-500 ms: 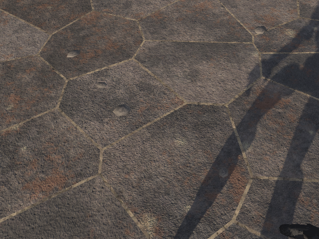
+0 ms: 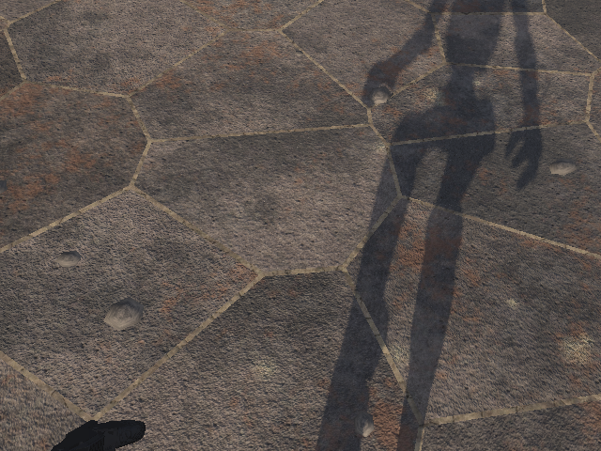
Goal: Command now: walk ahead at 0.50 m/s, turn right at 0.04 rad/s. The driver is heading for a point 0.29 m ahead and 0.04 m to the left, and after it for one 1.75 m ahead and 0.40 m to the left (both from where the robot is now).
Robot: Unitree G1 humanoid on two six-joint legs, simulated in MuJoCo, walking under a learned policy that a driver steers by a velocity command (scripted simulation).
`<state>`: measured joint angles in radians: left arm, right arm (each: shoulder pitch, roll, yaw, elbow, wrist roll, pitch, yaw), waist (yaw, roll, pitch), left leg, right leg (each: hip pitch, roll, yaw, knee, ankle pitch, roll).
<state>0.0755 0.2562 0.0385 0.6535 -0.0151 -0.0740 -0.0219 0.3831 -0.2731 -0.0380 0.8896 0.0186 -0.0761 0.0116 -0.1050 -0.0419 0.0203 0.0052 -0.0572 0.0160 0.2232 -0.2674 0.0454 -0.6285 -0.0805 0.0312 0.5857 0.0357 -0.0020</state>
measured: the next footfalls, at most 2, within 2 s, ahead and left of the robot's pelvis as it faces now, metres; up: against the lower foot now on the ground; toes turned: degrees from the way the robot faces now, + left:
right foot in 0.10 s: +0.24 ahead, -0.13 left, +0.00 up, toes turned -1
left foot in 0.66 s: +0.50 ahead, +0.14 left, +0.00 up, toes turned +17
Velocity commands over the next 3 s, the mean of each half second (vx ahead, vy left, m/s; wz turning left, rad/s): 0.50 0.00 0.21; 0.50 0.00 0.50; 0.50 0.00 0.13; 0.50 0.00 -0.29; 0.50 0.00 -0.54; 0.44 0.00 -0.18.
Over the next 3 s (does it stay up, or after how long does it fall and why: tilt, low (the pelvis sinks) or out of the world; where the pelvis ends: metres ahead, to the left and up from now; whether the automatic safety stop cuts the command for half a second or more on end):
stays up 1.58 0.38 0.00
